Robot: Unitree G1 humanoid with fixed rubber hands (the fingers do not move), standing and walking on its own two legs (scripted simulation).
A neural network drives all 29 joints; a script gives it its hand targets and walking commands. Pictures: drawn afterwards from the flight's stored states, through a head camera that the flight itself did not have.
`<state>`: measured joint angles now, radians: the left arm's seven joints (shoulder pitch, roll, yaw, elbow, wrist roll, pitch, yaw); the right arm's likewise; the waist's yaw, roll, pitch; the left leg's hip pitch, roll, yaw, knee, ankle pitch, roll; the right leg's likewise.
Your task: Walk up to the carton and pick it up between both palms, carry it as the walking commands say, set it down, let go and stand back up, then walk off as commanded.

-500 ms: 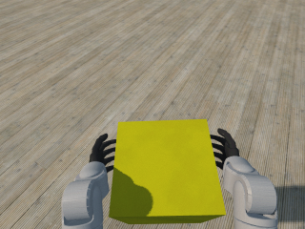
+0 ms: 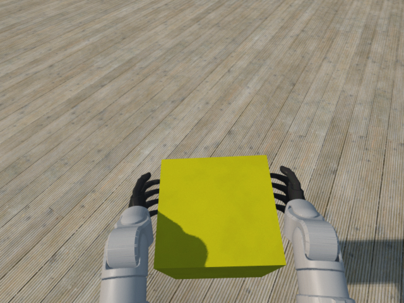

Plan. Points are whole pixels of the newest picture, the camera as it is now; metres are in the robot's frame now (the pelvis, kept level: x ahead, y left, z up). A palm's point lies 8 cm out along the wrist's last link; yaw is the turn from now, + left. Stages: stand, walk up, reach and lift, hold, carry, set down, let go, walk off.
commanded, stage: carry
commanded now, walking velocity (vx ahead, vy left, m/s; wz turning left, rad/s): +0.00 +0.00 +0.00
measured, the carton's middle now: (216, 223) +0.29 -0.01 -0.04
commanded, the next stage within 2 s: none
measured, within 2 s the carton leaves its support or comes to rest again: neither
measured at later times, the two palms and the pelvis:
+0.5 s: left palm (141, 214) +0.28 +0.14 +0.05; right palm (295, 208) +0.28 -0.15 +0.05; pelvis +0.00 +0.00 +0.00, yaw +0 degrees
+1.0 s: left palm (142, 213) +0.28 +0.14 +0.05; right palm (295, 207) +0.28 -0.16 +0.05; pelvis +0.00 +0.00 +0.00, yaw -1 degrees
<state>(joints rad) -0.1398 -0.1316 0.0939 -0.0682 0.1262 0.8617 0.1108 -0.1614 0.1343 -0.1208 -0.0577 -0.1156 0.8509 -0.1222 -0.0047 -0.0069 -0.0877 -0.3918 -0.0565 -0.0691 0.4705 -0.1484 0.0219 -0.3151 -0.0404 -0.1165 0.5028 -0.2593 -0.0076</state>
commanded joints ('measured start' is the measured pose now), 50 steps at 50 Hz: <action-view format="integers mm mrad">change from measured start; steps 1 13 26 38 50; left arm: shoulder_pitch -361 -368 -379 -383 -387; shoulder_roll -701 -689 -703 -716 -724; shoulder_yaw -473 -492 -475 -483 -488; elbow -130 -138 -85 -89 -90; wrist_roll -219 -237 -224 -230 -236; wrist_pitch -40 -51 -65 -63 -57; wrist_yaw -149 -158 -168 -173 -178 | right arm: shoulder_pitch -344 -324 -347 -348 -348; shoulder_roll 732 719 735 751 761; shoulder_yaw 483 482 477 488 491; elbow -102 -96 -52 -55 -56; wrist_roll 222 206 207 214 216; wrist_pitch -27 -42 -55 -52 -46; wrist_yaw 157 156 171 178 180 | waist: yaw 11 8 6 5 5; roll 27 10 11 11 10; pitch -288 -260 -244 -253 -254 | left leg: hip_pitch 98 86 70 76 78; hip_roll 145 140 140 140 140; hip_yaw -95 -86 -82 -78 -78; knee -31 -27 -40 -34 -34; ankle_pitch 248 187 149 165 171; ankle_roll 45 46 39 38 38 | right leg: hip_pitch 150 126 120 125 127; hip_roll -98 -104 -106 -106 -104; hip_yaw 95 108 116 120 122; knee -50 -68 -85 -81 -78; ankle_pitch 62 46 6 27 33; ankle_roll -21 -27 -30 -32 -33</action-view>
